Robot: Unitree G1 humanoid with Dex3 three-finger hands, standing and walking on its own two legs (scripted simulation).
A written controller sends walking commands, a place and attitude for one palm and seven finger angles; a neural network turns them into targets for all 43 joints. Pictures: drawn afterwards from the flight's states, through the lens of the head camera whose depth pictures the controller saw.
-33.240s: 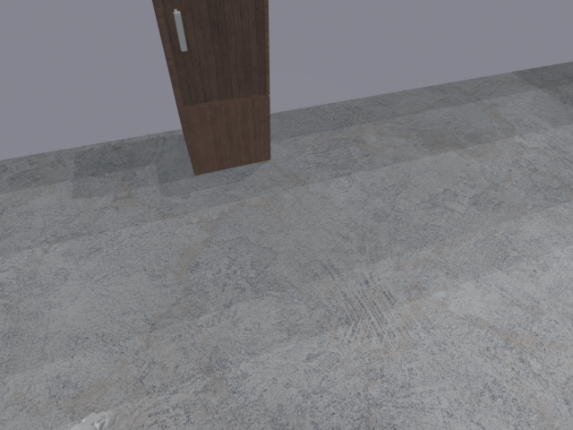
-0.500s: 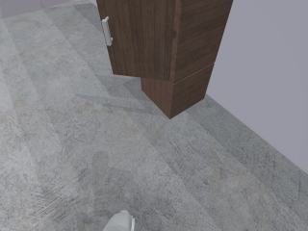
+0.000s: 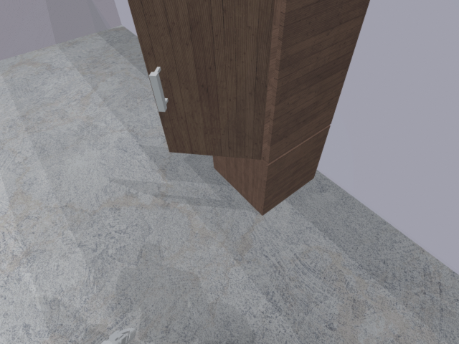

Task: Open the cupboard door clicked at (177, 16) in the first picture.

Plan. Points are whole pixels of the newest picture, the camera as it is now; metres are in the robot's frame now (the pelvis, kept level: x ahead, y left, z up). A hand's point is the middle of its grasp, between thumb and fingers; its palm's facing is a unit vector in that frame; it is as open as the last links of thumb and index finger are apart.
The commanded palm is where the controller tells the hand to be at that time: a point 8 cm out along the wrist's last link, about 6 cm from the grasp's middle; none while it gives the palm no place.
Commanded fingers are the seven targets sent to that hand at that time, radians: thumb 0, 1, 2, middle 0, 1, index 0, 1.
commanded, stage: take the last steps up to it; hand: left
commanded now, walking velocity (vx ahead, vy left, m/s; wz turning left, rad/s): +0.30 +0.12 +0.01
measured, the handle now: (160, 89) +0.84 +0.27 -0.02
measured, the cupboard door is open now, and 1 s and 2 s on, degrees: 44 44 44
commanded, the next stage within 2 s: come to a stop and stand still in 0.44 s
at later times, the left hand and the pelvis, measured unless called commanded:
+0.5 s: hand out of the picture +0.10 +0.23 -0.18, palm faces +0.16 -0.98 -0.14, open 7.4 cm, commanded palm none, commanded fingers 0.00 0.90 0.90 -0.20 -0.30 -0.20 -0.30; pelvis +0.20 +0.08 -0.01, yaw +3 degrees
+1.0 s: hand (119, 249) +0.35 +0.30 -0.17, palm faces -0.01 -0.98 -0.19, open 7.4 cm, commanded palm none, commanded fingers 0.00 0.90 0.90 -0.20 -0.30 -0.20 -0.30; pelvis +0.25 +0.11 +0.01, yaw -2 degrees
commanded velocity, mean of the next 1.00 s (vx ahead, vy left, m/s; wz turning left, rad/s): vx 0.02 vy -0.02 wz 0.00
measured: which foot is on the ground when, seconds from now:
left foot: down 0.00-0.04, up 0.06-0.46, down 0.48-1.00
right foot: up 0.00-0.00, down 0.02-0.48, up 0.50-1.00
